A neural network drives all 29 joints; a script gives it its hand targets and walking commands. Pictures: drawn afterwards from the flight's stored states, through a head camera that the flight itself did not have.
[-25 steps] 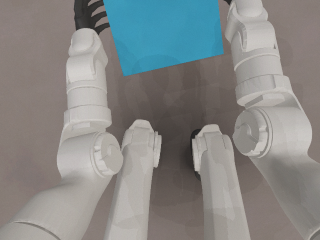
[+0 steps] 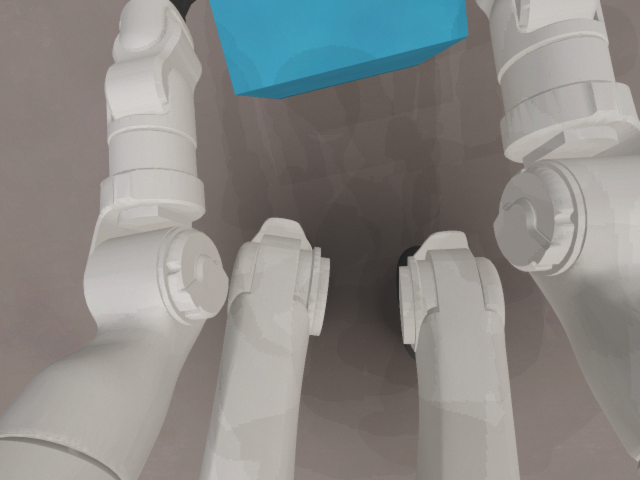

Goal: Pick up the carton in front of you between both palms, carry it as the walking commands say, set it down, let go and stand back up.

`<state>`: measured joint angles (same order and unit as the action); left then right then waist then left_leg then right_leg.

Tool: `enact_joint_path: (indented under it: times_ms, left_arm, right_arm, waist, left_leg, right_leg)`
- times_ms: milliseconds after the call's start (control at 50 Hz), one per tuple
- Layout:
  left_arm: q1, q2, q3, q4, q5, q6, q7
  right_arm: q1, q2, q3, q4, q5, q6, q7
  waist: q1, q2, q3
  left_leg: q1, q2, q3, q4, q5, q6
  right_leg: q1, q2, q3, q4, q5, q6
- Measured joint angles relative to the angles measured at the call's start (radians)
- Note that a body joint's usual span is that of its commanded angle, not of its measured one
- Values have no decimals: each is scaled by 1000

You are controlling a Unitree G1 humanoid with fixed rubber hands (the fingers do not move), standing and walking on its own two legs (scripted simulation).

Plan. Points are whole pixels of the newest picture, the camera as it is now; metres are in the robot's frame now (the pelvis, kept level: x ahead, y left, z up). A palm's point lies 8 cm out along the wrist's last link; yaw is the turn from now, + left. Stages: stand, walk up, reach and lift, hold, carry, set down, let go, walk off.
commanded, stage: set down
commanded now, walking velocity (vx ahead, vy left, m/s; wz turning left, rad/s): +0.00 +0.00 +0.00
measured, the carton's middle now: out of the picture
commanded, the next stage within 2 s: none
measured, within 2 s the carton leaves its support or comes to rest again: neither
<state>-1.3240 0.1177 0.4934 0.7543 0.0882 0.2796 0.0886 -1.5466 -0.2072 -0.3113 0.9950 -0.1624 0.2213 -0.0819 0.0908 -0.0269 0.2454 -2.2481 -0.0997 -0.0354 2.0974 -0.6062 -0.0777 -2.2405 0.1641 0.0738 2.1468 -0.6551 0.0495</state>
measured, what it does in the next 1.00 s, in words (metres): stands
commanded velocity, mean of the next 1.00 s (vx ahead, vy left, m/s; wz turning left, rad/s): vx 0.00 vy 0.00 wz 0.00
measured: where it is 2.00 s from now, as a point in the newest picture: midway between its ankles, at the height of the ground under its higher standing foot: (352, 313)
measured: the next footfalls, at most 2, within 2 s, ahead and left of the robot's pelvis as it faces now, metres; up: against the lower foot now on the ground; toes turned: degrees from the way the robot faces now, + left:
none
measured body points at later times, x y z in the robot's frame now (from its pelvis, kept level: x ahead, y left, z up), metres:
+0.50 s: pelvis +0.00 -0.01 -0.01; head +0.38 -0.01 +0.23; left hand +0.53 +0.20 -0.18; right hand +0.60 -0.10 -0.17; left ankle +0.10 +0.13 -0.36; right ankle +0.08 -0.12 -0.36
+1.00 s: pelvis +0.00 -0.01 -0.02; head +0.38 -0.01 +0.22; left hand +0.52 +0.20 -0.21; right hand +0.58 -0.11 -0.20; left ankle +0.10 +0.13 -0.36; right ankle +0.08 -0.11 -0.36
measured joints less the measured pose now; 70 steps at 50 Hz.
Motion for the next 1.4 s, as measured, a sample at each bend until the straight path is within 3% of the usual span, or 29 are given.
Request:
enact_joint_path:
  times_ms: [300,520,740,900,980,1020,1100,1200,1280,1400]
  left_arm:
    - [-34,3,80,27,61,-33,-73]
    - [-31,7,113,33,79,-64,-114]
    - [-55,17,137,66,104,-75,-132]
    - [-77,29,141,104,110,-101,-130]
    - [-85,49,102,189,101,-122,-119]
    - [-83,63,67,239,65,-152,-84]
    - [-90,135,-38,288,-82,-205,-19]
    - [-132,225,-178,295,-258,-213,5]
    - [-151,230,-228,291,-310,-189,21]
    - [-121,188,-250,217,-303,-141,59]
  right_arm:
    - [-31,8,-78,13,-73,-19,50]
    - [-27,5,-92,13,-75,-38,88]
    - [-58,-13,-107,55,-103,-39,118]
    - [-64,-35,-58,78,-86,-48,125]
    - [-57,-75,22,135,-42,-56,109]
    - [-34,-108,86,157,21,-71,78]
    - [1,-198,222,151,205,-108,22]
    - [-40,-288,370,127,371,-118,4]
    - [-93,-306,408,142,408,-96,10]
    - [-89,-278,356,139,371,-49,10]
  waist:
    - [-4,-4,46]
    - [-11,0,53]
    - [-10,8,74]
    - [-9,17,105]
    - [-5,20,141]
    - [0,20,169]
    - [6,28,222]
    - [4,35,255]
    - [11,34,231]
    - [20,20,141]
  left_leg:
    - [17,5,1,17,-4,-9]
    - [15,9,3,34,-17,-5]
    - [19,12,4,46,-13,-6]
    - [29,13,3,58,-12,-7]
    - [42,18,6,66,-13,-7]
    - [50,24,10,69,-13,-3]
    - [48,53,33,77,-3,21]
    - [33,83,58,99,21,52]
    - [24,85,60,107,34,58]
    - [40,72,51,50,53,56]
  right_leg:
    - [9,-9,-11,26,-3,-19]
    - [8,-18,-17,43,-17,-26]
    - [12,-26,-25,55,-14,-32]
    - [23,-33,-31,66,-13,-34]
    - [35,-36,-31,74,-14,-33]
    - [42,-39,-32,77,-14,-32]
    - [44,-64,-41,87,-10,-42]
    - [36,-92,-52,115,-3,-55]
    - [29,-96,-53,123,7,-53]
    - [55,-109,-59,64,17,-56]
